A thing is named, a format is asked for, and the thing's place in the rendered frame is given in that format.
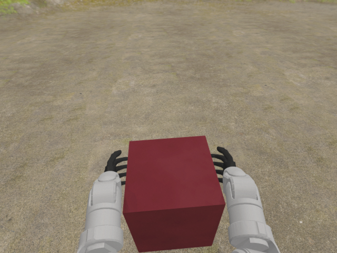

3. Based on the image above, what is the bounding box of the robot right forearm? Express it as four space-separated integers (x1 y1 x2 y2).
223 167 280 253

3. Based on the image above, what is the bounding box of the robot left forearm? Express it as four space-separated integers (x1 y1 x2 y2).
77 171 123 253

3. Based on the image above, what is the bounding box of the left robot hand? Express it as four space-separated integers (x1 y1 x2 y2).
104 150 128 185

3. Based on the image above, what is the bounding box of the right robot hand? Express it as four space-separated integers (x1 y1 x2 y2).
211 147 236 183

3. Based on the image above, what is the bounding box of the carton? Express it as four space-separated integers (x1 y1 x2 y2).
123 135 226 252

